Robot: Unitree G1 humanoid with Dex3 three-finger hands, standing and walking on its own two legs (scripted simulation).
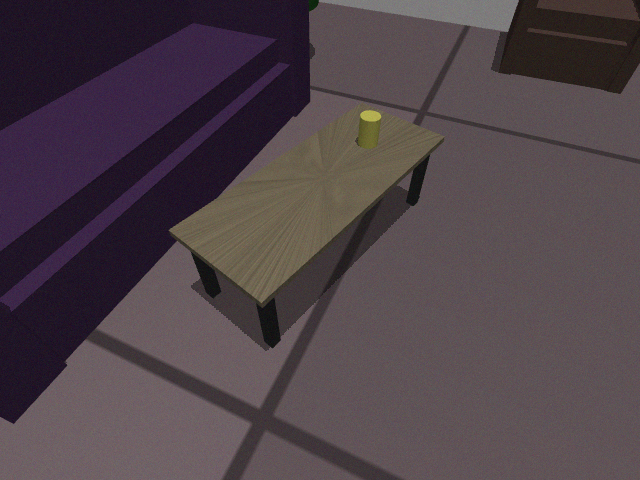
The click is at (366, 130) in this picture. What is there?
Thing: squat round
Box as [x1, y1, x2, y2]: [358, 110, 380, 148]
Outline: 367,110 363,111 360,114 358,144 365,148 371,148 377,144 380,114 375,111
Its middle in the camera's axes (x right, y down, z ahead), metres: +0.19 -0.43 +1.50
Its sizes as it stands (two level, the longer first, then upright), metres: 0.080 0.080 0.120
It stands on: a support 0.36 m high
